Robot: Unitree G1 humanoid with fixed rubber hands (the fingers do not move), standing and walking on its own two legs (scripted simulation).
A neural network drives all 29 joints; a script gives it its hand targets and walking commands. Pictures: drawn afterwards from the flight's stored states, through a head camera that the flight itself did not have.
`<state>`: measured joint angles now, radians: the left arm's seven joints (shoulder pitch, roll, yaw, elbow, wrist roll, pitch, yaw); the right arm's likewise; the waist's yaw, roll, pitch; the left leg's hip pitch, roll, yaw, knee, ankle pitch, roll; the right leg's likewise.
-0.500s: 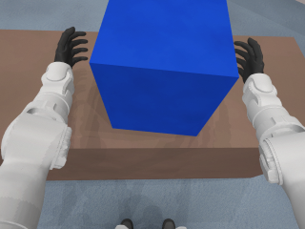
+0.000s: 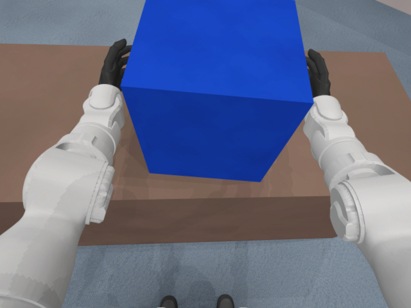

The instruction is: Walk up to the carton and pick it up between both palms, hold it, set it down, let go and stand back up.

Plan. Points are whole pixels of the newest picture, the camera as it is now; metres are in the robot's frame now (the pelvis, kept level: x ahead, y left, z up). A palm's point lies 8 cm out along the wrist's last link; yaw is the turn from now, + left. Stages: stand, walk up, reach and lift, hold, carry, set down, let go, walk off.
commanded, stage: reach and lift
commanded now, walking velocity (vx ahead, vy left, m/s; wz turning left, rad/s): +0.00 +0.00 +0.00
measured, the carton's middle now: (212, 97) +0.54 +0.00 +0.03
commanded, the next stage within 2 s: none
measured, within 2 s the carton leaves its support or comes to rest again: neither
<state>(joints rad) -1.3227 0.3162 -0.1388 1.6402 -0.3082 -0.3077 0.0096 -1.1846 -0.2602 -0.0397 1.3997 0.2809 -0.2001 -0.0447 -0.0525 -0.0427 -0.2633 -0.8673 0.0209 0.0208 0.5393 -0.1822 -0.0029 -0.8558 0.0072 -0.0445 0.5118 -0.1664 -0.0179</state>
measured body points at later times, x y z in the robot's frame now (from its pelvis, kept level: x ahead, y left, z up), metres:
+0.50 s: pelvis +0.02 +0.00 +0.01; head +0.13 +0.02 +0.44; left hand +0.53 +0.18 +0.10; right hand +0.51 -0.18 +0.10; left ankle +0.01 +0.12 -0.72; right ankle +0.01 -0.11 -0.72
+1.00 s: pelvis +0.03 +0.01 +0.02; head +0.15 +0.01 +0.46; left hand +0.52 +0.18 +0.09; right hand +0.50 -0.18 +0.09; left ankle +0.01 +0.12 -0.72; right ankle +0.01 -0.11 -0.72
